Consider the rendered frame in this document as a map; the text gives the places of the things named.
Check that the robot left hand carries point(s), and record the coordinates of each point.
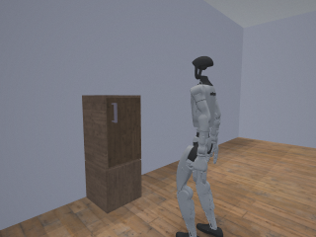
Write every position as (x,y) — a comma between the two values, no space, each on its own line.
(200,164)

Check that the robot right forearm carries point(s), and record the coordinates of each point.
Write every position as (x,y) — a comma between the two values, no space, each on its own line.
(214,131)

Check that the robot left upper arm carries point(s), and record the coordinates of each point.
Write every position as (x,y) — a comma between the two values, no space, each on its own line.
(198,94)

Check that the handle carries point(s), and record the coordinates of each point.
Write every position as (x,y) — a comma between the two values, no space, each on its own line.
(115,113)

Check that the robot right upper arm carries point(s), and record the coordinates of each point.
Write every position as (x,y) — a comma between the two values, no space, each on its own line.
(217,113)

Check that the robot right shin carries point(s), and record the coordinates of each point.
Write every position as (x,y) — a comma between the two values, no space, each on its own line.
(206,202)

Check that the robot left forearm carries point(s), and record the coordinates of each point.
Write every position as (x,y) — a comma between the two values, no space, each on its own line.
(204,130)

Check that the cupboard door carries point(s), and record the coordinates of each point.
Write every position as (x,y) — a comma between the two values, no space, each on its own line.
(124,136)

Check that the robot right hand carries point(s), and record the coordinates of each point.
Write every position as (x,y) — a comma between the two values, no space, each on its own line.
(214,149)

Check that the robot left thigh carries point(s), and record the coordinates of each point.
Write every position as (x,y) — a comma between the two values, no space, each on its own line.
(185,169)

